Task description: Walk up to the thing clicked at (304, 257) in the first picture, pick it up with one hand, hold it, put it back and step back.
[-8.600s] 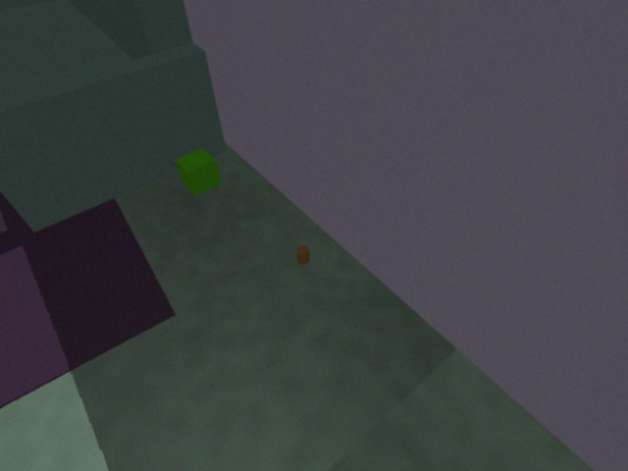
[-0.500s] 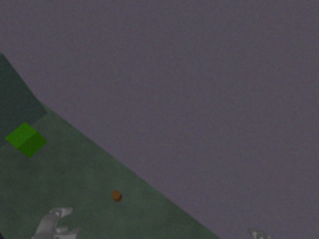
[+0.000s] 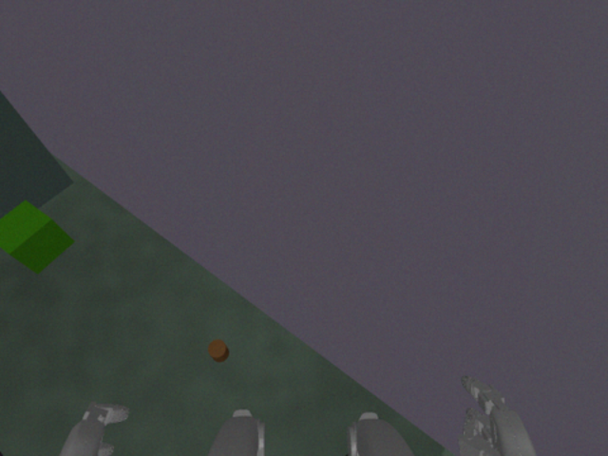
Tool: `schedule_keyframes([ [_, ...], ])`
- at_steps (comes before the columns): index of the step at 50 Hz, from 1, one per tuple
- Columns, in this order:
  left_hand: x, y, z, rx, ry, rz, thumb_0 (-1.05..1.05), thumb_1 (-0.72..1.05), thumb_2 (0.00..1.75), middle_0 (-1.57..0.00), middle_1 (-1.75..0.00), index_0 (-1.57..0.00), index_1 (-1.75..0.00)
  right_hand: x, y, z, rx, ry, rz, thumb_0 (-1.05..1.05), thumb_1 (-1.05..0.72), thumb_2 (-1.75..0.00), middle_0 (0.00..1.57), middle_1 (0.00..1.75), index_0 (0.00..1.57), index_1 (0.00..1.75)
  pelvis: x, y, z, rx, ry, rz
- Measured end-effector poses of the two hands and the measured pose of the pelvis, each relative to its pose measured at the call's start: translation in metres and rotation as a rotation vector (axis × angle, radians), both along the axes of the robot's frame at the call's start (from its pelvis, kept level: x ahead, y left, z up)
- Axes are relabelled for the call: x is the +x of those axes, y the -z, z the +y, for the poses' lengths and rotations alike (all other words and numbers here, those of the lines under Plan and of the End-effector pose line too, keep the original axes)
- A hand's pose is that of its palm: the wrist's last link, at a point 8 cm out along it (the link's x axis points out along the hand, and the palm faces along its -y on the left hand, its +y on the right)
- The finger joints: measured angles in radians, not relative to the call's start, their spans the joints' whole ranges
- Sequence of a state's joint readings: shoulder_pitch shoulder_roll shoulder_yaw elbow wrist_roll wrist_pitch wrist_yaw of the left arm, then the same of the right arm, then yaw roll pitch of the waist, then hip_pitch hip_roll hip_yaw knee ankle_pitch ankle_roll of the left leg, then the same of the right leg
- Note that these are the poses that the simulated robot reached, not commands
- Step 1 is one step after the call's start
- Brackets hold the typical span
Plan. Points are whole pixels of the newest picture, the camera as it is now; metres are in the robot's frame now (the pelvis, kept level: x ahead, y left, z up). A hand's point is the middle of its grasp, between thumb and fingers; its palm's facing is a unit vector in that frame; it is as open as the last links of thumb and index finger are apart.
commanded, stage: rise first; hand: left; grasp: from above
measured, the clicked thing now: (218, 351) +0.41 +0.23 -0.65
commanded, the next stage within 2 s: none
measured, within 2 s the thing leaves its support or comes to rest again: neither
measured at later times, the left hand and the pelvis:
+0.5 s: hand (146, 421) +0.20 +0.28 -0.29, palm faces -0.42 -0.54 -0.73, open 14.1 cm; pelvis -0.05 -0.01 -0.15, yaw -1 degrees
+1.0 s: hand (168, 379) +0.29 +0.30 -0.43, palm faces -0.47 -0.18 -0.86, open 14.1 cm; pelvis -0.09 +0.00 -0.29, yaw -4 degrees
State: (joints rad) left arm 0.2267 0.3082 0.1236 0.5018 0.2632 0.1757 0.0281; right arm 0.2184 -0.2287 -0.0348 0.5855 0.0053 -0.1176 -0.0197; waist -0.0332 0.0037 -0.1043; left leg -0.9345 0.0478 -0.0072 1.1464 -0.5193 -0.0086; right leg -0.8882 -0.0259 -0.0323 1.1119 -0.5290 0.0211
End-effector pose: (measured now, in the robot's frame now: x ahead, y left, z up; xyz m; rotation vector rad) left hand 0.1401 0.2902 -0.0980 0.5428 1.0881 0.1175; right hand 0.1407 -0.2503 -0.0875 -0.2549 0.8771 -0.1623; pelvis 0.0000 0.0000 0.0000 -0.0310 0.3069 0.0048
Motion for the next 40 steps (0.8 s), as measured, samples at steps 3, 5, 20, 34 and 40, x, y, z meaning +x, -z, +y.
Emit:
schedule_keyframes([
  [3,-0.001,0.006,0.000,0.020,0.018,0.003,0.00,-0.55,0.98,-0.08,-1.05,-0.07,-1.06,0.003,0.006,0.001,0.003,-0.010,-0.023,0.01,-0.90,-0.89,0.20,0.30,0.22,0.31,-0.002,0.008,0.000,-0.002,0.000,0.019],
  [5,-0.002,0.011,0.001,0.031,0.029,0.005,0.00,-0.55,0.98,-0.08,-1.05,-0.07,-1.06,0.002,0.012,0.002,0.006,-0.015,-0.033,0.01,-0.90,-0.89,0.20,0.30,0.22,0.31,-0.004,0.015,0.000,-0.003,0.001,0.032],
  [20,0.033,0.100,0.015,0.201,0.310,-0.055,0.00,-0.52,0.96,-0.07,-1.06,-0.07,-1.06,-0.001,0.102,-0.009,-0.020,-0.092,-0.065,0.01,-0.88,-0.89,0.20,0.30,0.24,0.32,-0.038,0.104,-0.005,-0.004,0.002,0.170],
  [34,0.121,0.211,0.015,0.428,0.613,-0.171,0.00,-0.52,1.01,-0.07,-1.06,-0.07,-1.06,-0.053,0.260,-0.027,-0.007,-0.063,0.150,0.01,-0.87,-0.89,0.20,0.30,0.21,0.31,-0.072,0.225,-0.009,-0.011,0.025,0.286],
  [40,0.140,0.244,0.011,0.474,0.719,-0.199,0.00,-0.53,1.03,-0.07,-1.05,-0.06,-1.06,-0.092,0.302,-0.026,0.002,-0.034,0.277,0.01,-0.87,-0.89,0.20,0.30,0.20,0.30,-0.081,0.259,-0.008,-0.022,0.036,0.289],
])
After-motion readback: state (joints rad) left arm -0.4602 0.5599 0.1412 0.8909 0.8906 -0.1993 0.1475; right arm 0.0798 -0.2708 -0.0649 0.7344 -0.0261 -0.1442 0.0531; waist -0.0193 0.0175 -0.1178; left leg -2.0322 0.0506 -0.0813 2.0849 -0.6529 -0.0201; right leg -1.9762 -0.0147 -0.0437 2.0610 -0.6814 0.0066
